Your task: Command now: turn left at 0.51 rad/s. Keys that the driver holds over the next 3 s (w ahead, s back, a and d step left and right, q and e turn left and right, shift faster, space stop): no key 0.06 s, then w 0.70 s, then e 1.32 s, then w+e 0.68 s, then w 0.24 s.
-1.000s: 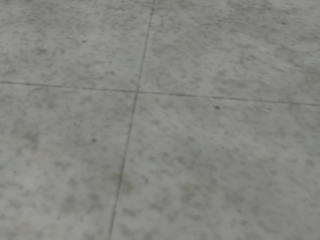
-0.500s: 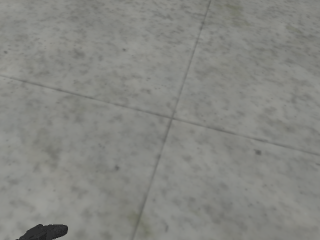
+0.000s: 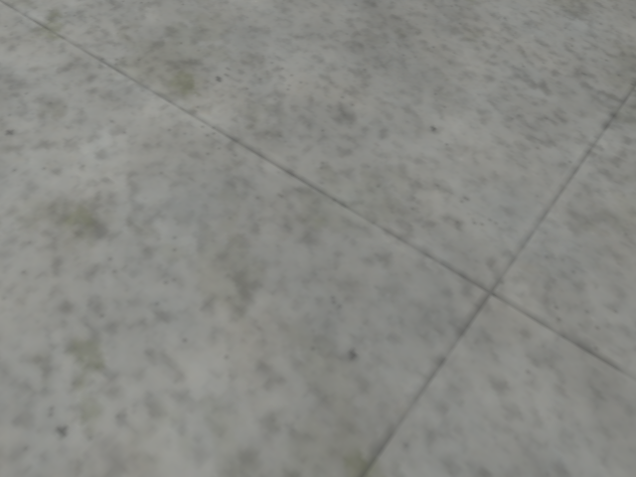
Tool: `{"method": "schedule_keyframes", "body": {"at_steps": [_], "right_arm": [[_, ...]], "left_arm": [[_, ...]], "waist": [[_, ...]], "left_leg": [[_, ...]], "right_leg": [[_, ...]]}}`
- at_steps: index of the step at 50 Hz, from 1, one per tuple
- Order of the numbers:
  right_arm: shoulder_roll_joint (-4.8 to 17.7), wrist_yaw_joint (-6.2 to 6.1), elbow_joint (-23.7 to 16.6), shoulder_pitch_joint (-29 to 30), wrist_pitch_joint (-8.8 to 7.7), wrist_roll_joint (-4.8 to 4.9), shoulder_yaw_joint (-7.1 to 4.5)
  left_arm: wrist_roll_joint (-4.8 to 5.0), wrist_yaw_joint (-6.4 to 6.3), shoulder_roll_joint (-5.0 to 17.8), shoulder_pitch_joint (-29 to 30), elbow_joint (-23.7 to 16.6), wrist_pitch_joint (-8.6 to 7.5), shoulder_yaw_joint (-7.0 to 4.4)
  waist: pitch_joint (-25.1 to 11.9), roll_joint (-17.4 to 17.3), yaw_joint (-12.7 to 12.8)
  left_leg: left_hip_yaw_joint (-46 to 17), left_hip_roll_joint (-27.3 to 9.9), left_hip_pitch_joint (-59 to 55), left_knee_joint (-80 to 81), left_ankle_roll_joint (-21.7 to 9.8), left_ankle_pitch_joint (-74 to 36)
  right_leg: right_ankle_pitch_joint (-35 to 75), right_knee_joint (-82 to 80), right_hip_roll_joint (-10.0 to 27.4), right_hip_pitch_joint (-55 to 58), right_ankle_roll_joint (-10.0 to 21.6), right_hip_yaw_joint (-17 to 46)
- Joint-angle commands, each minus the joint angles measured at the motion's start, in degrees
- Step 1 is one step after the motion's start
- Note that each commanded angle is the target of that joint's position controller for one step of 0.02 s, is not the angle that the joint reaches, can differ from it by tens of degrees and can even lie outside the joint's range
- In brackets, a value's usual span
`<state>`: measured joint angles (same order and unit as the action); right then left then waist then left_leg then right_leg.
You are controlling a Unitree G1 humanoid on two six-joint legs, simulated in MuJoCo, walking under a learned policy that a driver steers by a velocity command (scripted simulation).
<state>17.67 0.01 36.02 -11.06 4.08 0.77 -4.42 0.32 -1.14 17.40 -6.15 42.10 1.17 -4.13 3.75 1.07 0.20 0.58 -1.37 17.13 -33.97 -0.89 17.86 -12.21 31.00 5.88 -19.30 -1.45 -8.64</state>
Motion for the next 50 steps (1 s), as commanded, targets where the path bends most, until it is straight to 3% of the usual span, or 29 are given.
{"method": "schedule_keyframes", "body": {"at_steps": [1, 2, 3, 4, 5, 7, 10, 14, 20, 22, 24, 25, 26, 27, 28, 29, 30, 31, 32, 35, 40, 42, 44, 46, 47, 48, 49, 50], "right_arm": [[16.52, -0.94, -3.80, -5.35, -1.13, -1.77, -4.37], [13.17, -0.74, -3.84, -5.13, -2.43, -3.15, -3.47], [11.07, -0.75, -3.34, -2.63, -3.38, -2.97, -2.59], [9.19, -0.94, -2.98, -0.87, -3.82, -1.52, -2.24], [7.31, -1.11, -2.37, -1.03, -4.11, -0.37, -1.53], [5.84, -1.37, -1.18, -3.01, -4.57, -0.59, -0.58], [6.65, -1.67, 0.07, -5.05, -5.68, -1.14, -0.68], [8.55, -1.47, 1.50, -6.42, -6.67, -0.63, -1.28], [9.48, -0.35, 3.71, -8.30, -6.86, 0.22, -1.62], [9.26, -0.05, 4.21, -8.30, -6.69, 0.37, -1.55], [8.24, 0.13, 4.50, -7.60, -6.41, 0.40, -1.16], [6.66, 0.12, 4.53, -7.30, -6.47, 0.01, -0.56], [3.36, 0.13, 3.55, -5.96, -6.74, -0.67, 0.62], [1.09, -0.25, 0.64, -7.69, -8.06, -0.40, 1.32], [6.28, -0.48, 0.83, -5.62, -8.87, 0.35, 0.06], [7.98, -0.16, 0.73, -4.17, -9.29, 1.25, -0.57], [7.09, -0.05, 1.22, -3.59, -9.36, 1.15, -0.35], [6.45, 0.11, 1.11, -2.44, -9.42, 0.41, -0.32], [5.74, 0.27, 1.16, -2.28, -9.32, 0.00, -0.38], [3.41, 0.52, 1.00, -1.83, -8.67, -0.45, 0.16], [0.22, 1.02, -1.98, 7.58, -9.46, -0.71, 1.55], [0.39, 1.73, -2.83, 10.36, -10.08, -0.70, 1.46], [1.86, 2.11, -3.01, 10.51, -10.34, -0.74, 0.85], [4.61, 1.78, -2.00, 6.83, -10.29, -1.14, -0.25], [6.12, 1.31, -0.41, 1.63, -10.32, -1.52, -1.00], [8.64, 0.71, 0.56, -3.57, -10.39, -2.17, -1.78], [12.75, -0.10, 0.29, -8.17, -9.86, -3.89, -2.33], [10.67, 0.15, -0.71, -7.65, -8.69, -3.11, -1.58]], "left_arm": [[-1.57, -0.03, 4.19, 2.34, -5.84, -0.74, -1.00], [-1.06, -0.41, 6.30, 5.91, -5.96, -0.88, -1.76], [-0.20, -0.46, 6.71, 4.51, -5.21, -0.66, -2.10], [-0.33, -0.53, 6.62, 1.58, -3.27, -0.55, -2.37], [-0.70, -0.37, 6.93, 0.67, -2.47, -0.60, -2.49], [-0.12, 0.58, 6.27, 0.77, -2.23, -1.39, -2.32], [0.36, 1.39, 5.93, 3.67, -2.34, -3.06, -1.98], [0.44, 2.20, 4.34, 4.73, -1.97, -4.55, -1.07], [1.09, 3.10, 4.32, 6.28, -2.52, -5.98, -0.18], [1.24, 3.39, 4.63, 5.18, -2.32, -6.56, -0.02], [0.96, 3.33, 5.13, 0.02, -0.36, -6.88, -0.28], [0.99, 2.89, 6.48, -5.46, 1.27, -6.93, -0.92], [0.55, 2.33, 9.94, -13.51, 2.66, -7.11, -1.85], [0.15, 2.44, 17.11, -18.23, 3.73, -6.75, -3.66], [0.55, 2.79, 12.28, -18.23, 3.63, -6.92, -2.40], [0.42, 2.72, 9.39, -15.16, 3.05, -6.95, -1.33], [-0.11, 2.68, 7.75, -12.60, 2.20, -6.90, -0.77], [-0.23, 2.69, 6.45, -10.87, 1.90, -6.73, -0.30], [-0.62, 2.56, 5.69, -9.72, 1.59, -6.73, 0.09], [-0.14, 2.24, 6.32, -9.84, 1.89, -6.94, -0.01], [0.32, 1.14, 7.71, -12.72, 3.60, -6.05, -0.26], [0.59, 0.71, 8.45, -16.16, 5.01, -5.27, -0.50], [1.04, 0.36, 8.95, -16.32, 5.31, -4.57, -0.80], [1.15, 0.02, 10.00, -14.14, 4.50, -4.09, -1.41], [1.22, -0.08, 9.81, -12.37, 3.69, -3.92, -1.45], [0.75, -0.01, 8.03, -12.40, 2.63, -3.94, -0.95], [-1.06, 0.29, 2.49, -16.66, 0.94, -4.20, 0.72], [0.32, 0.54, 1.48, -24.94, 2.02, -4.05, 1.59]], "waist": [[-5.99, -19.54, -1.82], [-7.73, -13.25, -4.32], [-7.17, -11.42, -2.18], [-8.13, -8.74, -0.88], [-8.07, -9.44, -1.17], [-6.36, -10.89, -1.43], [-3.40, -9.53, -2.67], [-2.34, -8.80, -3.80], [-0.27, -7.41, -4.94], [-0.61, -7.10, -3.92], [-2.28, -6.37, -0.67], [-4.53, -5.81, 1.90], [-9.51, 0.54, 5.36], [-13.30, 16.59, 5.10], [-11.10, 10.85, 6.33], [-6.06, 8.15, 5.05], [-4.41, 5.80, 3.90], [-2.27, 4.26, 3.18], [-1.70, 4.52, 2.08], [-1.59, 4.25, 1.04], [0.37, 2.82, 3.17], [-0.47, 3.13, 4.07], [-1.52, 4.19, 2.92], [-3.77, 5.40, -0.03], [-6.74, 5.07, -3.02], [-11.93, 2.46, -5.26], [-21.31, -9.84, -4.23], [-32.74, -20.23, -2.27]], "left_leg": [[-30.84, -21.14, -12.48, 16.11, -17.68, -26.26], [-28.41, -19.85, -9.86, 16.82, -18.94, -23.42], [-22.98, -16.73, -8.70, 16.32, -15.78, -21.27], [-19.84, -13.25, -10.20, 16.73, -12.44, -10.53], [-19.43, -12.10, -11.53, 18.04, -11.26, -1.69], [-20.37, -10.77, -11.83, 21.91, -10.97, 9.45], [-19.87, -11.13, -15.17, 24.38, -10.72, 7.01], [-18.00, -11.59, -14.60, 25.08, -11.29, 3.61], [-18.06, -12.44, -10.92, 24.08, -12.25, 4.43], [-17.92, -12.46, -10.05, 22.55, -11.82, 2.82], [-15.96, -10.58, -6.71, 18.41, -10.12, -0.66], [-13.85, -8.46, -3.28, 13.06, -8.52, -4.71], [-8.36, -3.67, 2.91, -2.40, -5.38, -5.82], [-1.22, 3.93, 20.58, -21.24, -1.01, 8.08], [-6.15, 2.60, 28.21, -30.90, -0.23, 14.44], [-6.94, -0.32, 31.88, -34.14, -1.08, 9.78], [-5.79, -2.32, 31.50, -33.90, -1.35, 4.98], [-5.30, -3.67, 31.16, -31.65, -1.16, 1.36], [-5.29, -4.93, 28.49, -29.43, -0.90, -1.60], [-3.15, -5.20, 25.93, -24.18, 1.12, -6.62], [-0.19, -2.17, 18.07, -3.46, 2.41, -19.54], [0.11, 0.35, 13.87, 1.33, 2.26, -23.97], [-2.00, 1.20, 11.52, 4.69, 1.10, -24.42], [-3.23, 1.76, 6.82, 6.45, -0.57, -21.88], [-2.38, 2.17, -0.62, 8.67, -1.92, -24.57], [-4.14, -1.78, -12.10, 8.47, -3.85, -36.89], [-15.97, -16.64, -31.79, 1.39, -9.75, -61.42], [-30.47, -27.30, -39.89, 3.19, -18.24, -61.22]], "right_leg": [[-25.08, 22.32, -5.31, -19.85, -2.53, 2.69], [-24.67, 31.07, -4.19, -19.17, -1.95, 9.54], [-19.89, 33.21, -3.30, -18.55, -1.09, 10.93], [-14.65, 32.39, -2.54, -18.80, -0.92, 10.94], [-10.32, 32.01, -2.24, -19.93, -1.21, 10.39], [-4.35, 30.56, -2.49, -20.24, -1.36, 9.67], [0.27, 20.39, -2.44, -21.27, -0.87, 10.03], [1.96, 9.16, -2.64, -16.73, -0.69, 9.55], [0.33, 1.35, -3.09, -10.91, 1.08, 8.50], [0.77, -0.97, -3.50, -7.06, 2.38, 7.86], [3.02, -4.49, -4.97, 2.62, 3.54, 6.27], [2.37, -4.82, -4.63, 10.79, 4.58, 7.27], [-0.68, -7.41, 3.32, 21.42, 7.79, 17.25], [-10.88, -14.18, 15.17, 33.68, 16.59, 40.51], [-21.06, -17.96, 16.43, 33.00, 18.53, 47.60], [-21.65, -18.27, 14.99, 29.84, 16.68, 42.32], [-17.60, -18.67, 12.31, 26.74, 15.18, 36.93], [-11.91, -19.71, 10.59, 23.37, 14.70, 33.00], [-6.33, -20.71, 8.97, 20.10, 13.90, 29.25], [7.33, -22.94, 6.76, 16.33, 14.25, 22.02], [24.89, -22.03, 2.75, 11.62, 12.03, 13.24], [28.75, -19.63, 3.05, 12.56, 11.39, 13.64], [29.97, -16.07, 4.16, 15.35, 10.11, 15.63], [32.99, -10.42, 4.69, 17.43, 8.32, 17.82], [35.78, -4.73, 2.96, 16.54, 6.86, 17.40], [29.66, 4.89, -0.60, 12.14, 4.48, 16.06], [0.51, 24.05, -6.53, -3.15, 1.38, 13.96], [-31.86, 39.91, -10.66, -11.85, -0.39, 15.56]]}}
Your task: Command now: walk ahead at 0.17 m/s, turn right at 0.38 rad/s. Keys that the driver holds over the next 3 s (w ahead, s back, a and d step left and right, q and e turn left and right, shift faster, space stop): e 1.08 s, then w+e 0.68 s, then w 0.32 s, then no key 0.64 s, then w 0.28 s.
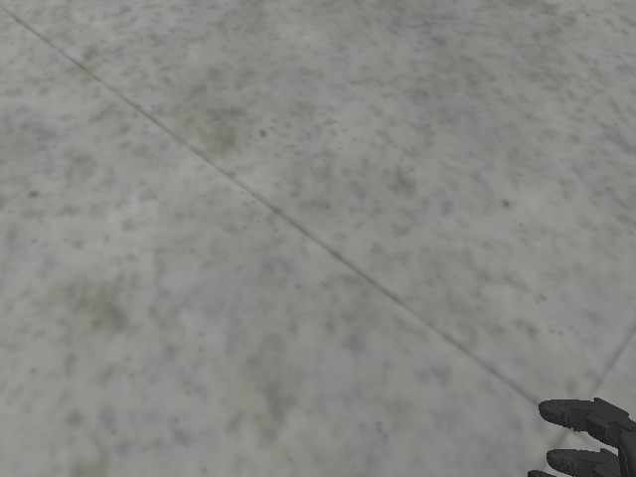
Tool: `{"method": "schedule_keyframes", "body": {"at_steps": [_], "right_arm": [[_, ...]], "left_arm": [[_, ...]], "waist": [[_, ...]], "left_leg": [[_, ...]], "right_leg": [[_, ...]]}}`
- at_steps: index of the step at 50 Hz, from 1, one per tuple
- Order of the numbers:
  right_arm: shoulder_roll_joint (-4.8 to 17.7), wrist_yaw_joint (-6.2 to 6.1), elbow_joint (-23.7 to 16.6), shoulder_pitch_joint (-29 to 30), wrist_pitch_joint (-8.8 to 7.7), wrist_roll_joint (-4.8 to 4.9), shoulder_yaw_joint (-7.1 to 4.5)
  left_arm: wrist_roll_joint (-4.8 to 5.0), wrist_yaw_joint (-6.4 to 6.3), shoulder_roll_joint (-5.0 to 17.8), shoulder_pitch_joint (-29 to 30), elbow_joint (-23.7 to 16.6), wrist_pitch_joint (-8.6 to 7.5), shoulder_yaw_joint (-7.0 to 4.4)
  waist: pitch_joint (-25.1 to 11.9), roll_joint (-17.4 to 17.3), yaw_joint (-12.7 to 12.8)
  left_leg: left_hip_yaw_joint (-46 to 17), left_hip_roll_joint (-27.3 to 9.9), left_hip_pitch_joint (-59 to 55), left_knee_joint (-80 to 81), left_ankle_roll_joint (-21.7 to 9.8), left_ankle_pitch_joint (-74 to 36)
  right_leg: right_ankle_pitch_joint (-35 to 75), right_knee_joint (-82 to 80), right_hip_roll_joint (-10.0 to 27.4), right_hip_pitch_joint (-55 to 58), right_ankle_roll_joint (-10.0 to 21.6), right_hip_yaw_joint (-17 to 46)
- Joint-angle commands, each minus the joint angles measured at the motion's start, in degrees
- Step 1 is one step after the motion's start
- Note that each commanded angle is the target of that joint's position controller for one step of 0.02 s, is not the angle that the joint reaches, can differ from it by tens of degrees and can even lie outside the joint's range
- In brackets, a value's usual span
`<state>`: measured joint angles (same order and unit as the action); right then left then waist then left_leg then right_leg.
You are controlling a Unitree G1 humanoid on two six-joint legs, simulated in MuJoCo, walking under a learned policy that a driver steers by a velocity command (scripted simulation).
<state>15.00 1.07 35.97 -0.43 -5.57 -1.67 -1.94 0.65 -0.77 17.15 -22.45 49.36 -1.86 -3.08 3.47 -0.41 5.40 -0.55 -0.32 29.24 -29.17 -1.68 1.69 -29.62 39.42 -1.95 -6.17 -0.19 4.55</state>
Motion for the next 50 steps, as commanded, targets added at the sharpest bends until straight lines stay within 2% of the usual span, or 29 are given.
{"method": "schedule_keyframes", "body": {"at_steps": [1, 2, 3, 4, 5, 6, 8, 11, 14, 17, 18, 19, 20, 21, 22, 23, 24, 25, 27, 31, 38, 41, 42, 43, 44, 45, 46, 48, 50], "right_arm": [[10.07, -0.80, -1.90, -15.49, 2.21, 0.34, -3.36], [7.68, -1.06, -1.90, -11.90, 2.90, 1.09, -2.66], [6.16, -1.16, -1.12, -8.58, 3.23, 1.44, -2.11], [5.54, -1.19, -0.71, -5.51, 3.36, 1.02, -1.95], [6.84, -1.12, -0.23, -3.36, 3.36, 0.23, -2.43], [7.06, -1.19, -0.08, -1.75, 3.17, -0.20, -2.67], [7.57, -1.61, 0.63, -0.71, 2.71, -0.12, -3.04], [9.07, -2.38, 1.74, -0.27, 3.07, 0.62, -3.66], [10.54, -2.43, 2.92, -0.72, 4.13, 1.31, -4.14], [10.98, -2.22, 4.15, -0.42, 5.21, 2.70, -4.34], [9.52, -2.19, 5.12, -2.16, 5.61, 2.92, -4.08], [7.06, -2.02, 6.28, -5.18, 6.09, 2.39, -3.61], [5.50, -2.04, 3.67, -4.53, 6.24, 0.34, -3.04], [7.95, -2.56, 2.46, 1.71, 6.07, 0.43, -3.85], [8.23, -2.71, 2.56, 1.09, 6.15, 1.67, -4.16], [8.37, -3.06, 3.87, -1.10, 6.30, 1.82, -4.49], [9.05, -3.49, 4.78, -1.92, 6.34, 1.23, -4.83], [8.98, -3.55, 5.16, -2.32, 6.26, 0.88, -4.93], [8.01, -3.24, 5.29, -3.15, 5.89, 1.42, -4.75], [6.14, -2.80, 4.67, -0.82, 5.48, 1.87, -3.78], [7.73, -1.27, 4.75, -2.57, 4.45, 2.54, -3.96], [8.23, -0.66, 5.94, -7.37, 3.71, 2.28, -4.45], [11.01, -0.89, 6.16, -9.15, 3.78, 1.64, -5.23], [15.93, -1.40, 5.44, -7.17, 4.41, 0.77, -6.07], [14.16, -1.33, 5.05, -7.33, 4.33, -0.54, -5.71], [11.38, -1.61, 3.87, -4.97, 4.13, -0.14, -4.78], [9.36, -1.95, 3.49, -2.48, 4.26, 0.55, -4.26], [8.33, -2.57, 3.22, -1.90, 4.59, 1.71, -3.75], [8.96, -3.14, 3.64, -4.09, 5.26, 1.32, -3.83]], "left_arm": [[1.15, 0.14, 8.31, -7.12, -4.23, -0.23, -1.37], [1.72, -0.15, 8.91, -1.59, -5.75, 0.74, -1.88], [1.37, -0.64, 7.59, 0.36, -6.03, 2.00, -1.81], [0.91, -1.29, 7.10, 0.29, -6.20, 3.47, -2.10], [0.71, -1.61, 5.77, -0.91, -6.41, 4.64, -1.92], [0.44, -1.87, 4.93, -1.58, -6.77, 5.25, -1.89], [-0.04, -1.91, 4.48, -0.28, -8.11, 5.54, -1.91], [-0.39, -0.94, 4.27, 4.28, -10.54, 5.35, -1.58], [-0.24, 0.13, 5.64, 6.53, -12.13, 5.64, -1.99], [-0.39, 0.86, 5.89, 5.50, -12.34, 5.72, -2.59], [-0.77, 0.71, 6.80, 4.22, -11.84, 5.62, -3.17], [-1.00, 0.11, 10.34, 3.03, -12.14, 5.41, -4.23], [-1.00, -0.92, 17.22, 5.06, -14.72, 5.21, -5.39], [-2.86, -0.34, 15.86, 3.86, -15.31, 3.76, -4.88], [-3.03, -0.08, 14.47, 5.88, -15.20, 2.46, -4.41], [-1.80, -0.15, 13.01, 9.23, -15.68, 1.82, -4.22], [-0.75, -0.40, 10.92, 11.57, -16.19, 1.82, -3.59], [-0.57, -0.81, 9.91, 12.57, -16.65, 1.93, -3.04], [-0.82, -1.28, 9.19, 11.92, -17.26, 2.19, -2.69], [-0.29, -1.88, 10.48, 10.11, -17.66, 2.89, -3.41], [-0.06, -0.78, 11.22, 12.27, -19.14, 4.05, -3.95], [1.07, -0.95, 10.51, 15.14, -19.88, 4.53, -3.77], [0.80, -1.09, 8.65, 13.83, -20.01, 4.51, -3.31], [0.21, -0.87, 5.77, 10.05, -20.38, 4.25, -2.61], [-0.15, -0.93, 10.11, 10.82, -20.61, 3.70, -3.94], [-0.11, -0.82, 13.23, 9.76, -19.45, 3.62, -5.14], [0.17, -0.74, 13.05, 9.24, -18.23, 3.99, -5.47], [0.26, -0.71, 10.12, 9.12, -17.53, 4.93, -4.82], [0.89, -0.32, 7.84, 11.53, -18.78, 5.01, -3.95]], "waist": [[-29.84, -10.61, -8.37], [-21.18, -7.57, -7.61], [-14.59, -5.27, -6.23], [-11.20, -6.07, -4.43], [-8.79, -8.02, -2.94], [-7.78, -8.71, -2.17], [-7.77, -7.96, -2.12], [-9.16, -6.21, -3.32], [-8.95, -6.16, -3.90], [-8.20, -5.10, -2.42], [-7.74, -3.12, -2.36], [-5.55, 6.37, -3.07], [-2.91, 21.83, -5.09], [-5.35, 15.18, -0.77], [-5.66, 11.82, -2.66], [-5.59, 8.54, -4.62], [-6.22, 7.53, -5.27], [-7.09, 7.95, -5.81], [-9.40, 7.31, -6.03], [-9.43, 7.68, -4.27], [-8.77, 10.07, -3.98], [-9.51, 9.12, -7.07], [-10.60, 5.03, -6.61], [-9.55, -10.62, -2.65], [-7.92, -14.49, -4.56], [-7.05, -9.38, -3.83], [-6.06, -7.46, -2.93], [-4.69, -7.16, -3.76], [-4.59, -8.06, -5.36]], "left_leg": [[-26.04, -24.70, -44.82, 2.40, -15.71, -30.96], [-19.81, -21.63, -38.18, 4.40, -13.50, -20.67], [-15.16, -18.75, -29.33, 7.36, -12.39, -14.55], [-11.66, -17.00, -21.13, 10.18, -11.45, -7.76], [-8.31, -15.42, -13.54, 13.24, -11.34, -3.94], [-6.03, -15.13, -10.10, 14.97, -11.80, -1.94], [-3.44, -16.06, -9.17, 15.96, -12.60, -1.90], [-0.97, -17.49, -11.19, 15.86, -12.63, -1.43], [0.30, -18.77, -13.45, 14.97, -11.69, 1.69], [2.79, -17.88, -14.48, 9.97, -8.08, 6.49], [4.64, -15.78, -12.82, 5.60, -5.25, 10.52], [9.60, -10.67, -7.87, -5.74, -0.19, 17.36], [11.71, -0.63, 8.11, -21.99, 6.09, 34.44], [0.78, 0.88, 9.38, -33.33, 5.32, 36.89], [-1.83, -0.13, 10.10, -36.42, 4.13, 31.90], [-2.67, -1.10, 10.26, -36.03, 3.65, 26.59], [-3.01, -1.48, 10.27, -35.21, 3.80, 23.30], [-2.78, -1.03, 8.08, -36.18, 4.31, 20.99], [-2.91, 0.08, 6.13, -35.17, 5.18, 18.24], [-3.86, 0.93, 4.51, -21.85, 6.58, 16.95], [-4.44, 2.89, -5.54, -7.89, 5.61, 19.58], [-3.39, 2.23, -15.28, 7.98, 3.46, 8.12], [-7.93, -4.46, -22.34, 10.04, 0.96, 3.20], [-20.58, -16.32, -27.06, 10.55, -5.89, -8.47], [-28.24, -23.35, -23.77, 11.79, -14.26, -13.40], [-24.27, -22.34, -22.61, 11.18, -14.55, -12.82], [-18.41, -18.27, -22.04, 10.30, -11.85, -10.58], [-12.22, -14.79, -23.34, 9.74, -10.03, -10.26], [-8.07, -13.38, -24.84, 10.42, -10.52, -11.70]], "right_leg": [[-10.60, 35.91, 0.68, -26.26, -2.21, 4.32], [-6.72, 36.16, 2.77, -30.34, -2.73, 1.27], [-3.79, 33.84, 4.69, -30.24, -3.73, -0.05], [-1.60, 31.34, 6.29, -26.94, -4.36, -0.21], [0.75, 30.07, 6.12, -22.25, -4.96, -1.94], [2.20, 28.37, 5.98, -20.01, -5.17, -2.89], [5.21, 23.35, 6.87, -18.71, -4.67, -3.34], [10.89, 14.56, 8.08, -16.23, -3.03, -3.76], [11.35, 9.10, 7.52, -14.05, -1.59, -5.34], [14.63, -2.27, 5.26, -8.70, 1.12, -8.35], [16.87, -6.59, 3.80, -5.49, 2.74, -8.00], [26.73, -15.64, 8.57, -2.83, 5.94, 1.40], [35.03, -21.27, 22.34, 0.13, 15.91, 23.80], [33.00, -23.28, 23.45, -3.53, 20.41, 26.43], [30.52, -23.06, 21.03, -3.66, 18.21, 21.59], [28.31, -22.00, 18.10, -3.23, 14.81, 17.69], [28.76, -21.26, 16.71, -2.63, 12.68, 15.70], [32.90, -20.60, 15.50, -3.44, 12.24, 14.07], [37.74, -19.60, 14.14, -1.75, 12.54, 12.80], [35.40, -18.16, 13.15, 1.61, 12.81, 14.58], [35.21, -16.28, 12.02, -2.01, 13.30, 22.79], [32.98, -12.55, 8.55, -4.50, 9.67, 23.20], [23.32, -8.05, 5.55, -10.04, 6.68, 20.34], [2.43, 3.33, -3.56, -21.00, 2.73, 9.19], [-8.60, 16.28, -4.64, -27.02, -0.37, 4.68], [-5.31, 24.42, -1.76, -27.44, -1.73, 5.41], [-1.72, 27.33, -1.08, -27.75, -2.67, 4.69], [3.34, 30.43, -0.32, -30.17, -4.51, 3.54], [5.78, 27.07, 0.52, -30.43, -5.51, 0.18]]}}
Over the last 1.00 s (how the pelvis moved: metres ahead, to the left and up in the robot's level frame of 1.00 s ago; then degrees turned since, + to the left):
0.33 0.01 -0.01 0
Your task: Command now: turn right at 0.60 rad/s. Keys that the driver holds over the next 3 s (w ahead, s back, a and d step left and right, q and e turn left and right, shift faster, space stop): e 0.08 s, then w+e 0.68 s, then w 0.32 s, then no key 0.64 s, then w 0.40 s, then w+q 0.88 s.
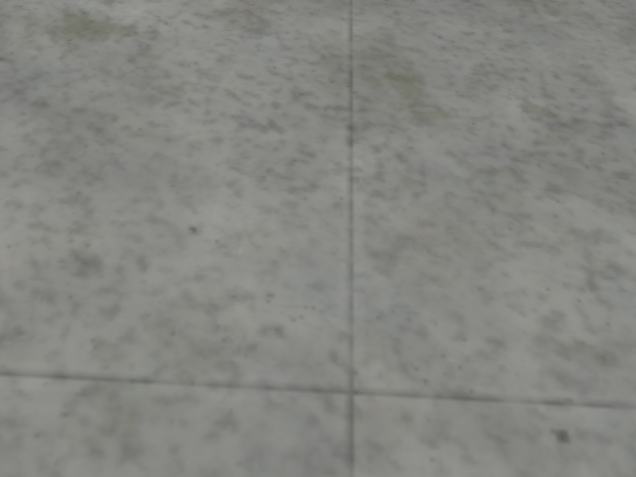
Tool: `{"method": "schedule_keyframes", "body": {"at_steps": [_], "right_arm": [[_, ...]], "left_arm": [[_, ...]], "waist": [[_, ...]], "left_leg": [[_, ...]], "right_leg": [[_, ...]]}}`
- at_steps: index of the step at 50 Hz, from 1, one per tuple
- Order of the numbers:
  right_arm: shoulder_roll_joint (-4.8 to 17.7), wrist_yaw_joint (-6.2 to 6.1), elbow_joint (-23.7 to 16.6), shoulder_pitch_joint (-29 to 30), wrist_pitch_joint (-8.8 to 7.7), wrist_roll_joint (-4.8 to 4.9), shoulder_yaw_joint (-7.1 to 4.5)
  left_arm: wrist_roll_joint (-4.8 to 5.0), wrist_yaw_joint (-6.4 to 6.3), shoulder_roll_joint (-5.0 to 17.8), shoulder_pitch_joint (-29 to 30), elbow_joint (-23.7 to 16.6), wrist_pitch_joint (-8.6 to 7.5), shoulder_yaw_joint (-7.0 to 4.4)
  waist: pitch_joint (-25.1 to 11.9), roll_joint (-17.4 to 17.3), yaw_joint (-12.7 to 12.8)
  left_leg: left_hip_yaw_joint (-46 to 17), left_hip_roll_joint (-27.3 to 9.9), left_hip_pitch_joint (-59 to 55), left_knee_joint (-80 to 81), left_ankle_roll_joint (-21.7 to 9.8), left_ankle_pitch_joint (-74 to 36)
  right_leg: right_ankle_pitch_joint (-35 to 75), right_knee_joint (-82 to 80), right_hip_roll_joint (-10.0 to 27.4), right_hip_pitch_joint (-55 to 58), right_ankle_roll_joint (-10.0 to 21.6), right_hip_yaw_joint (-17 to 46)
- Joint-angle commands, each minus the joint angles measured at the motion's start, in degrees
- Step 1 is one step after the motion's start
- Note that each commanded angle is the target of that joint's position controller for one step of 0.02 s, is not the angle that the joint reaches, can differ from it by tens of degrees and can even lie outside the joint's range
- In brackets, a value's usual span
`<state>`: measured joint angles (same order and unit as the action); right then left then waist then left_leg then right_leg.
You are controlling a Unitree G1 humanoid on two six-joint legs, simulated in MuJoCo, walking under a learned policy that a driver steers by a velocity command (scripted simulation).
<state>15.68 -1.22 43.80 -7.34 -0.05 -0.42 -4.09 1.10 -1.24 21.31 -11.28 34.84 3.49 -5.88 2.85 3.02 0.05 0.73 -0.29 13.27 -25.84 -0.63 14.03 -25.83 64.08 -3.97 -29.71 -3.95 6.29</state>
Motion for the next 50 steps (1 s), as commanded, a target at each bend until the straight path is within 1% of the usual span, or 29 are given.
{"method": "schedule_keyframes", "body": {"at_steps": [1, 4, 8, 11, 12, 13, 14, 15, 16, 17, 18, 19, 20, 22, 25, 30, 34, 35, 36, 37, 38, 39, 40, 41, 42, 43, 46, 48, 50], "right_arm": [[8.75, -1.06, -4.03, 1.52, 0.03, -0.15, -1.85], [10.83, -0.94, -4.03, 0.55, 0.69, -0.10, -2.53], [13.44, 0.35, -3.89, -0.58, 0.39, 1.31, -3.38], [13.45, 1.31, -3.47, 0.46, -0.61, 2.69, -3.29], [11.81, 1.51, -3.07, 0.34, -0.85, 2.81, -2.85], [8.30, 1.79, -2.73, -0.35, -1.15, 2.08, -1.81], [3.45, 2.19, -5.11, 2.40, -1.68, -0.42, -0.14], [5.27, 2.04, -9.02, 6.64, -3.12, 0.29, -0.63], [9.36, 2.38, -9.29, 8.79, -4.19, 2.10, -1.64], [10.69, 2.84, -8.62, 7.48, -4.96, 2.45, -2.09], [10.52, 2.87, -6.93, 5.92, -5.40, 1.40, -2.17], [10.53, 2.88, -6.57, 5.60, -5.81, 0.31, -2.27], [9.98, 3.06, -6.11, 5.59, -5.99, 0.00, -2.24], [8.18, 3.15, -5.69, 6.18, -6.01, 0.02, -1.70], [5.97, 3.17, -6.37, 9.85, -5.85, 0.32, -0.71], [5.69, 4.13, -9.08, 16.43, -6.43, 1.06, -0.05], [8.40, 4.17, -8.68, 12.28, -7.30, 1.21, -1.12], [9.84, 3.76, -7.82, 8.01, -7.45, 1.16, -1.92], [11.70, 3.18, -6.31, 0.59, -7.50, 1.01, -2.97], [14.48, 2.56, -5.58, -9.79, -7.31, -0.09, -3.58], [17.82, 2.83, -3.60, -14.17, -6.64, -0.57, -4.19], [11.82, 3.12, -4.02, -12.82, -6.67, 0.42, -2.74], [8.77, 2.73, -4.08, -9.59, -6.32, 0.75, -1.93], [7.84, 2.55, -3.87, -7.05, -5.92, 0.36, -1.55], [6.74, 2.47, -3.26, -5.81, -5.68, -0.09, -1.24], [6.18, 2.29, -2.94, -5.18, -5.90, -0.74, -0.89], [6.38, 2.23, -1.34, -5.15, -6.80, 0.41, -0.95], [8.40, 2.16, -0.51, -5.58, -6.94, 0.94, -1.39], [9.55, 2.09, -0.23, -5.53, -6.60, 1.24, -1.55]], "left_arm": [[0.58, 0.24, 2.99, 1.98, -5.04, -0.41, -0.79], [0.06, 0.74, 1.75, 3.99, -6.40, -0.46, 0.04], [0.30, 1.73, 1.95, 3.76, -6.97, -0.47, 0.47], [0.29, 2.33, 2.13, -0.81, -5.18, -1.06, 0.09], [0.33, 2.24, 2.29, -5.13, -3.00, -1.31, -0.30], [0.70, 1.88, 4.10, -11.65, -0.51, -1.60, -1.39], [0.73, 1.06, 9.97, -18.13, 0.06, -2.19, -2.79], [-0.34, 1.96, 13.14, -16.44, -2.37, -4.36, -2.68], [-0.46, 2.43, 8.38, -14.55, -2.33, -5.84, -1.49], [-0.36, 2.34, 5.56, -12.32, -2.10, -6.66, -0.44], [-0.24, 2.06, 4.42, -10.41, -2.53, -6.86, 0.07], [-0.26, 1.63, 4.37, -9.01, -2.60, -6.71, 0.27], [-0.61, 1.14, 4.23, -9.04, -2.77, -6.70, 0.49], [-0.72, 0.35, 4.80, -10.21, -2.14, -6.82, 0.32], [-0.35, -0.45, 5.28, -11.89, -0.57, -6.59, 0.11], [0.66, -0.72, 6.02, -15.44, 2.64, -6.24, -0.42], [0.55, -1.04, 6.43, -13.98, 3.53, -5.48, -0.91], [0.29, -0.95, 6.11, -13.10, 3.29, -5.27, -0.80], [-0.07, -0.70, 4.68, -11.93, 2.78, -5.15, -0.22], [-1.12, -0.49, 1.61, -11.35, 1.10, -5.09, 1.02], [0.44, -0.26, -5.16, -20.79, -0.08, -5.59, 2.82], [1.79, -0.41, 1.27, -19.82, 1.66, -5.90, 1.91], [1.91, -0.28, 4.60, -13.42, 1.34, -6.01, 0.93], [1.06, -0.41, 4.45, -9.69, 0.85, -6.10, 1.07], [0.09, -0.22, 3.73, -6.64, 0.17, -6.40, 1.04], [0.28, 0.15, 2.61, -6.72, -0.03, -6.36, 1.10], [0.34, 0.67, -1.03, -6.18, -0.10, -5.86, 2.16], [-0.58, 0.97, -2.07, -2.71, -1.31, -6.05, 2.93], [-0.81, 1.68, -2.47, 0.25, -1.75, -6.74, 3.49]], "waist": [[-4.37, -12.10, -1.17], [-6.01, -12.88, -2.67], [-5.12, -13.81, -3.44], [-3.69, -11.99, -0.04], [-4.36, -10.27, 1.79], [-6.38, -4.81, 4.06], [-6.93, 11.77, 5.76], [-5.87, 13.60, 5.63], [-2.16, 7.93, 5.71], [0.89, 6.87, 3.86], [1.51, 4.05, 2.62], [1.61, 3.78, 1.79], [0.86, 3.91, 1.44], [-0.22, 2.85, 1.48], [0.57, 2.97, 2.59], [2.67, 3.48, 4.78], [1.20, 5.98, 2.08], [-1.45, 6.85, -0.14], [-7.02, 6.13, -4.10], [-17.53, 1.68, -8.20], [-27.60, -20.54, -2.92], [-23.01, -17.12, -4.11], [-13.64, -12.56, -4.90], [-8.56, -7.69, -4.02], [-4.97, -6.38, -3.22], [-4.04, -7.63, -1.58], [-2.05, -8.24, 0.04], [-0.51, -7.15, -0.20], [-0.16, -6.48, -0.92]], "left_leg": [[-8.69, -13.91, -10.98, 7.17, -12.02, -24.54], [-6.38, -15.59, -12.95, 6.96, -12.48, -25.24], [-5.08, -16.57, -6.95, 11.74, -11.36, 0.52], [-3.06, -16.70, -2.33, 9.70, -9.02, 8.41], [-0.60, -15.18, 1.38, 5.46, -7.53, 9.80], [3.78, -12.11, 7.64, -5.19, -4.90, 11.25], [9.06, -5.54, 23.12, -29.99, 0.31, 20.77], [-0.46, 1.25, 37.96, -39.59, 1.40, 23.02], [-4.48, -2.37, 40.21, -42.35, 0.25, 18.77], [-4.72, -3.97, 39.87, -40.20, -0.76, 11.92], [-4.57, -5.10, 37.66, -37.57, -0.61, 6.77], [-4.31, -5.10, 35.43, -33.84, 0.11, 2.63], [-3.74, -4.45, 32.93, -31.90, 0.81, -1.00], [-2.68, -2.78, 30.81, -26.60, 2.36, -6.55], [-2.44, -0.75, 26.78, -15.43, 3.90, -13.31], [-3.15, 0.75, 22.15, -5.69, 3.44, -16.54], [-3.25, 1.28, 14.29, -2.88, 0.93, -11.70], [-1.85, 2.42, 7.94, -2.01, -0.34, -9.91], [-1.55, 1.51, -3.47, -0.71, -2.28, -11.43], [-11.08, -7.72, -22.13, -3.27, -6.09, -6.03], [-40.91, -22.75, -41.17, 3.09, -15.18, 8.59], [-46.64, -22.50, -36.83, 9.30, -14.08, 18.15], [-36.55, -20.15, -28.29, 10.22, -12.03, 16.76], [-29.07, -17.99, -20.16, 10.52, -11.18, 9.28], [-24.07, -15.90, -13.32, 11.67, -11.19, 2.67], [-20.48, -14.42, -9.17, 13.12, -11.18, -0.64], [-15.01, -14.06, -4.77, 17.10, -13.04, -4.99], [-12.31, -14.55, -4.05, 19.01, -13.99, -7.86], [-8.13, -12.98, -3.62, 19.56, -13.20, -10.48]], "right_leg": [[2.40, -0.44, 3.27, -7.44, -2.12, -2.47], [2.12, -9.45, 5.58, -3.49, -2.25, -4.59], [2.51, -20.29, 6.03, 5.17, 0.83, -9.05], [7.53, -32.45, 4.89, 14.31, 4.86, -11.54], [8.76, -35.98, 3.20, 21.29, 6.18, -12.70], [7.58, -38.26, 3.62, 31.21, 8.22, -9.36], [9.83, -42.95, 17.55, 40.04, 13.54, 12.54], [-4.58, -51.40, 25.80, 37.78, 24.43, 36.94], [-8.43, -53.83, 25.55, 35.92, 24.22, 34.05], [-6.51, -53.82, 23.10, 33.79, 21.95, 28.33], [-1.37, -53.30, 20.23, 32.29, 19.82, 23.09], [5.11, -53.49, 18.22, 31.17, 18.57, 19.40], [10.77, -53.80, 16.60, 30.39, 17.74, 16.66], [18.82, -53.77, 15.09, 29.90, 17.22, 12.84], [21.13, -53.28, 12.87, 26.56, 15.79, 9.26], [21.19, -51.45, 13.89, 24.60, 15.04, 11.59], [29.80, -46.78, 15.66, 27.07, 13.17, 14.69], [38.56, -42.27, 14.38, 26.97, 12.28, 14.18], [43.91, -32.68, 10.78, 24.58, 10.30, 11.71], [33.84, -16.40, 6.97, 15.04, 8.28, 9.97], [-6.89, 4.25, -1.75, -5.48, 4.45, 5.62], [-6.75, 11.49, 1.94, -11.09, 4.08, 6.95], [-1.47, 11.94, 4.32, -13.12, 4.10, 4.83], [2.40, 10.37, 6.64, -11.28, 4.21, 2.55], [4.45, 7.82, 7.97, -9.66, 4.48, 2.06], [5.75, 6.19, 9.17, -6.82, 4.85, 2.26], [5.37, -1.10, 10.11, -5.80, 4.81, 0.85], [9.14, -7.85, 10.85, -7.33, 4.15, -0.50], [16.27, -15.19, 11.04, -5.87, 3.91, -2.22]]}}
Over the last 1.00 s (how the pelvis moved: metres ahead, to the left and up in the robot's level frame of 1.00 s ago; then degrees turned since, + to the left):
0.09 0.00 0.02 -35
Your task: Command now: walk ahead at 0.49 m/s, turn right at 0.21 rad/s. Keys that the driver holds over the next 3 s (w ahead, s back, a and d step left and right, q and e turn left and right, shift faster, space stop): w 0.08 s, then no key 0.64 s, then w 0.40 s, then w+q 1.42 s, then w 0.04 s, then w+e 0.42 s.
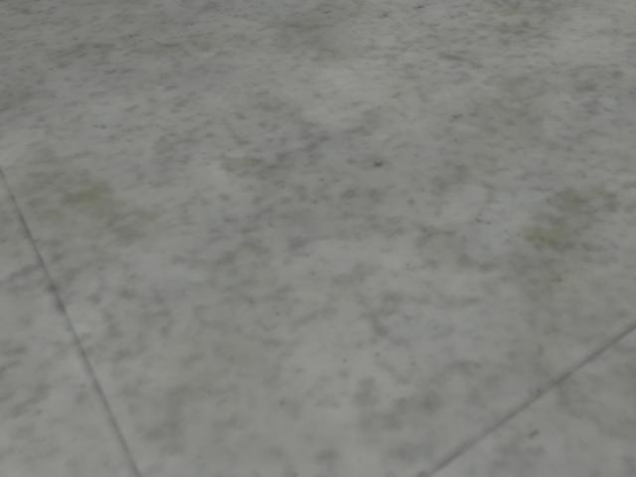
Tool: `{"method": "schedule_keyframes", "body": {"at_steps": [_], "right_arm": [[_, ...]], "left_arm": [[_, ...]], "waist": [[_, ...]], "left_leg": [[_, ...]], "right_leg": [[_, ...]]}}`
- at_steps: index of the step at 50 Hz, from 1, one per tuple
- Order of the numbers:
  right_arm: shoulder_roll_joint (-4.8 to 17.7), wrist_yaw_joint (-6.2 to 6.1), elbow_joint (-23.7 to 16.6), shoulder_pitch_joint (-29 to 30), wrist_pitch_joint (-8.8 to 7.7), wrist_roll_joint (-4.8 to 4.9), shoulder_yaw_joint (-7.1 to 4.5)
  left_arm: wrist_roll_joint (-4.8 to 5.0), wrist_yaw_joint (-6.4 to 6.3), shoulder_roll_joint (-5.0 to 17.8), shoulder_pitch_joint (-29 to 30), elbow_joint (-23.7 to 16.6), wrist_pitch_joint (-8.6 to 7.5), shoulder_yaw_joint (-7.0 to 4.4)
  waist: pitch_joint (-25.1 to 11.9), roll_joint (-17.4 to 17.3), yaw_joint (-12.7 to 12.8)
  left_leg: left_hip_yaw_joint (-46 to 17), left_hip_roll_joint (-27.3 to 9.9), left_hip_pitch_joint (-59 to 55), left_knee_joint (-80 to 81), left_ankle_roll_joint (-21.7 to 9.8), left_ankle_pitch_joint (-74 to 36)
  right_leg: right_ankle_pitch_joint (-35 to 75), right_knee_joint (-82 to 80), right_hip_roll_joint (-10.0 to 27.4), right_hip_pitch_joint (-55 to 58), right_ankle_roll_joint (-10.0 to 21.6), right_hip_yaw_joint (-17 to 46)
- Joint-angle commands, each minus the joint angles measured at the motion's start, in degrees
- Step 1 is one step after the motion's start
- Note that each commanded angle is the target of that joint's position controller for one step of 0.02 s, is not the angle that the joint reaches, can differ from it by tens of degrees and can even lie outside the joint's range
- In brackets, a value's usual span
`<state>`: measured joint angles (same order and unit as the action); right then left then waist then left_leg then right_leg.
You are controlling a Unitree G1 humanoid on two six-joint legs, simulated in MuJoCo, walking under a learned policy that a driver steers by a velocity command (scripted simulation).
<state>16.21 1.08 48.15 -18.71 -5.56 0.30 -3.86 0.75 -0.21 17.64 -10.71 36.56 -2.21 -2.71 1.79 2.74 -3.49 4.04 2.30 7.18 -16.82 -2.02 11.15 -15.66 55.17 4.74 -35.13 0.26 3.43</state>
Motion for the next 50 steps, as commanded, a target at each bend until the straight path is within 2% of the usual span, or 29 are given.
{"method": "schedule_keyframes", "body": {"at_steps": [1, 6, 7, 9, 10, 11, 12, 13, 14, 15, 16, 18, 21, 24, 26, 27, 28, 29, 30, 32, 36, 37, 39, 42, 45, 47, 48, 49, 50], "right_arm": [[9.49, -0.21, -4.44, 5.65, -0.87, 0.70, -1.81], [11.75, -0.27, -2.02, 0.42, 0.75, 1.50, -1.98], [12.11, -0.45, -1.59, 0.03, 1.33, 1.49, -2.02], [11.32, -0.90, -1.63, 0.60, 2.00, 1.37, -1.51], [8.95, -1.12, -2.32, 0.17, 1.79, 0.32, -0.49], [3.29, -0.75, -3.67, -5.47, 1.27, -1.80, 1.67], [5.08, -0.58, -1.72, -9.47, 1.22, -0.32, 1.67], [9.98, -0.51, -1.75, -5.58, 1.64, 1.14, 0.22], [9.18, -0.72, -2.93, -0.93, 2.02, 1.46, 0.41], [8.16, -1.19, -2.99, 1.17, 2.60, 0.76, 0.56], [7.59, -1.60, -2.90, 1.10, 3.52, 0.28, 0.45], [5.18, -2.10, -1.85, -1.14, 5.08, -0.01, 0.97], [3.90, -2.77, -2.07, 1.13, 6.02, -0.76, 1.61], [5.29, -2.73, -2.35, 4.03, 6.82, -0.68, 1.19], [5.03, -2.52, -2.35, 4.89, 6.95, -1.27, 1.15], [5.48, -2.52, -2.78, 5.96, 6.92, -1.89, 1.14], [7.61, -2.75, -3.75, 6.98, 6.72, -2.00, 0.90], [11.49, -3.13, -4.16, 10.07, 6.76, -1.25, 0.13], [8.30, -2.74, -3.76, 11.25, 6.63, -0.91, 0.53], [5.22, -2.19, -3.29, 12.15, 5.79, -1.49, 1.52], [5.62, -2.17, -1.12, 9.93, 4.47, -0.74, 1.66], [5.81, -2.30, -0.38, 8.98, 4.57, -0.59, 1.59], [6.92, -2.46, 0.47, 8.24, 5.03, 0.03, 1.13], [7.53, -2.34, 0.74, 6.76, 4.22, 0.65, 0.84], [9.51, -2.03, 1.60, 4.58, 2.57, 1.23, 0.00], [8.51, -1.76, -0.08, 9.13, 2.13, 1.45, 0.08], [7.01, -1.49, -1.94, 12.73, 1.73, 1.43, 0.46], [5.03, -1.32, -3.71, 15.26, 0.80, 0.80, 0.91], [4.95, -1.28, -4.32, 16.08, -0.17, 0.03, 0.97]], "left_arm": [[-0.32, 1.01, 1.07, 1.52, -3.72, -1.42, 0.53], [0.00, 2.12, 2.58, 9.00, -5.99, -2.21, 0.13], [-0.29, 2.23, 3.30, 8.36, -5.98, -2.34, -0.30], [-1.27, 1.96, 6.19, -1.10, -2.94, -2.40, -2.17], [-1.69, 1.37, 9.26, -6.98, -1.68, -2.19, -3.21], [-3.19, 0.58, 13.97, -11.03, -1.98, -1.41, -3.54], [-2.28, 1.03, 11.99, -11.78, -1.95, -0.84, -3.00], [-1.46, 1.47, 9.27, -8.74, -2.11, -0.58, -2.31], [-0.94, 1.56, 7.25, -5.04, -1.86, -0.76, -1.70], [-0.87, 1.73, 5.32, -2.04, -1.51, -1.07, -1.07], [-1.09, 1.77, 4.29, 0.56, -1.24, -1.30, -0.79], [-2.30, 1.79, 3.88, 3.89, -0.38, -1.82, -0.81], [-2.34, 1.37, 4.27, 5.75, 1.49, -1.92, -0.97], [-1.93, 0.99, 4.89, 4.79, 3.83, -1.07, -0.95], [-1.45, 1.02, 3.78, 5.61, 4.88, -0.55, -0.33], [-1.51, 1.09, 2.13, 4.13, 5.95, -0.47, 0.30], [-2.17, 1.05, 1.03, 1.97, 6.92, -0.40, 0.74], [-2.43, 1.02, 1.13, -2.88, 7.66, -0.31, 0.56], [-2.51, 0.48, 1.42, -1.40, 8.09, 0.20, 0.68], [-1.95, -0.42, 2.76, 1.20, 8.31, 0.99, 0.17], [-1.72, -0.80, 2.94, 0.50, 10.29, 1.20, -0.05], [-1.45, -0.83, 2.75, -0.02, 11.09, 1.20, -0.08], [-0.69, -0.77, 2.78, -0.25, 12.05, 1.43, -0.43], [-0.11, -0.45, 1.35, 0.38, 12.03, 0.18, -0.43], [0.26, 0.58, 0.69, 0.21, 12.09, -2.65, -0.50], [0.42, 1.14, 1.95, -4.35, 14.56, -3.51, -1.06], [0.60, 1.19, 4.36, -8.55, 16.90, -3.62, -1.94], [1.08, 1.03, 8.61, -14.64, 19.32, -3.40, -3.47], [0.71, 1.26, 9.45, -19.58, 20.17, -3.18, -3.71]], "waist": [[1.21, -5.98, 2.03], [1.93, -6.33, -0.02], [0.93, -6.68, 0.83], [-5.72, -6.28, 6.35], [-10.52, -4.02, 8.87], [-19.26, 10.59, 7.07], [-28.30, 13.15, 7.18], [-22.47, 6.53, 7.66], [-15.53, 4.20, 6.62], [-11.52, 0.95, 5.27], [-9.91, 1.10, 3.18], [-9.39, 2.96, 0.44], [-9.43, 4.07, 0.53], [-8.78, 3.92, 1.78], [-6.49, 2.75, 0.82], [-4.77, 1.48, 0.95], [-3.56, -1.86, 2.22], [-2.21, -9.63, 6.54], [-2.10, -11.22, 5.30], [-0.77, -9.30, 4.44], [-3.34, -6.36, 3.53], [-4.82, -5.91, 3.31], [-3.00, -5.89, 3.15], [3.74, -7.91, 2.64], [3.27, -12.55, 3.32], [1.31, -9.87, 6.39], [0.33, -4.15, 7.91], [-1.97, 6.19, 9.36], [-2.32, 12.66, 11.88]], "left_leg": [[-9.34, -14.59, 2.93, 10.47, -11.01, -8.87], [-7.00, -15.73, -2.57, 6.28, -7.65, -17.44], [-6.51, -15.83, -4.57, 3.29, -6.55, -22.69], [-3.51, -12.38, -3.73, -9.80, -3.20, -35.18], [-1.12, -9.13, 2.26, -20.36, -0.23, -27.17], [0.04, -2.23, 20.03, -41.95, 4.18, 9.23], [-7.78, 0.04, 23.71, -53.78, 5.26, 27.34], [-9.66, -3.02, 26.39, -57.15, 5.03, 25.73], [-8.12, -5.08, 28.98, -55.49, 4.67, 23.02], [-7.68, -6.88, 28.21, -51.88, 4.88, 19.94], [-8.01, -8.33, 23.93, -47.75, 5.05, 17.26], [-6.81, -7.80, 14.58, -41.22, 6.06, 13.07], [-5.93, -6.95, 8.66, -28.72, 6.32, 7.93], [-5.55, -6.21, 4.86, -21.62, 5.36, 1.60], [-4.71, -5.34, 0.23, -13.89, 3.68, -3.13], [-5.98, -6.20, -1.46, -9.62, 2.71, -6.26], [-9.98, -9.97, -2.37, -6.94, 1.29, -11.71], [-11.39, -12.07, 0.98, -7.21, -1.39, -7.08], [-11.15, -10.54, 7.99, -5.01, -1.95, 5.43], [-9.63, -8.27, 10.85, -4.50, 0.39, 5.85], [-7.75, -7.11, 5.40, -8.22, 1.52, -7.60], [-7.19, -6.56, 4.26, -8.45, 1.11, -4.45], [-7.63, -6.00, 5.80, -8.29, -1.04, 10.78], [-15.47, -10.44, 7.95, -4.03, -5.32, 25.85], [-27.09, -18.21, 3.10, -0.69, -10.23, 18.77], [-21.67, -15.62, 5.83, -5.46, -8.19, 5.74], [-13.82, -10.41, 10.99, -12.67, -4.95, -1.68], [-3.30, -2.94, 20.95, -28.02, -0.36, -5.81], [-2.50, -0.02, 36.20, -40.93, 2.10, 15.08]], "right_leg": [[9.18, -10.24, 1.84, 1.11, -0.32, -0.38], [14.10, -22.04, -1.24, 5.45, 0.82, -2.68], [13.53, -23.87, -2.22, 7.46, 1.56, -3.08], [18.73, -28.16, -5.48, 22.57, 3.96, -5.33], [32.42, -26.93, -1.19, 33.87, 5.63, -1.97], [52.56, -23.44, 15.46, 53.45, 14.34, 18.26], [51.09, -27.97, 20.86, 55.19, 20.33, 30.47], [47.79, -29.17, 17.40, 49.24, 18.29, 23.56], [46.52, -29.86, 14.28, 43.43, 16.21, 17.04], [45.55, -31.59, 11.93, 36.96, 14.78, 13.25], [43.46, -33.64, 10.37, 30.84, 13.72, 10.41], [43.29, -36.52, 8.40, 22.05, 13.65, 5.94], [39.22, -37.62, 7.11, 18.93, 13.59, 2.71], [23.05, -38.58, 7.21, 18.05, 12.67, 3.72], [6.64, -38.18, 5.11, 14.91, 9.96, 3.70], [-0.04, -37.52, 3.11, 13.52, 7.31, 3.43], [-6.05, -35.23, 0.49, 12.62, 4.36, 2.41], [-7.77, -34.36, -3.43, 13.10, 2.04, -0.54], [-4.06, -32.95, -4.44, 19.68, 0.56, -2.81], [1.05, -31.50, -3.76, 22.86, 0.82, -2.46], [9.99, -31.12, -2.86, 24.21, 1.43, -1.61], [6.93, -30.53, -3.61, 24.69, 1.53, -2.59], [-6.38, -28.28, -5.42, 21.89, 2.31, -4.43], [-14.77, -24.51, -5.68, 13.60, 3.70, -4.35], [-7.79, -19.76, -5.57, 10.67, 5.00, -4.71], [-3.65, -25.87, -4.70, 19.03, 6.51, -3.22], [1.43, -29.84, -2.38, 27.07, 7.44, 1.24], [9.18, -34.46, 3.60, 39.22, 10.01, 12.43], [20.87, -38.00, 12.15, 50.46, 14.65, 25.47]]}}
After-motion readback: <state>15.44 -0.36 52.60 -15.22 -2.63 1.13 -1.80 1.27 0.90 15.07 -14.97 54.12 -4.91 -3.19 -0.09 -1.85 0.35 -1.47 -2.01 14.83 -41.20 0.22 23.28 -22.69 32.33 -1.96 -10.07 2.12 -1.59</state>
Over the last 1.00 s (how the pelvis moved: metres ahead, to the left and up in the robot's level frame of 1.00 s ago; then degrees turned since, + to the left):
0.34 -0.14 0.00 -31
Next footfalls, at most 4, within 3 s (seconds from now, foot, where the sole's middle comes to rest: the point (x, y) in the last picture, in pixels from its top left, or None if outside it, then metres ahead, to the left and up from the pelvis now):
0.20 right None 0.29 -0.15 -0.78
0.54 left None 0.30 0.09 -0.78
1.36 left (277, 397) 0.65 0.08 -0.78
1.86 right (331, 282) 0.95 -0.07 -0.78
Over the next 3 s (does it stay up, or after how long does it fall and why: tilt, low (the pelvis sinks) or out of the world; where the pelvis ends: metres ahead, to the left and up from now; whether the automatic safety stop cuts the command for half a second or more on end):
stays up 1.28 0.36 -0.02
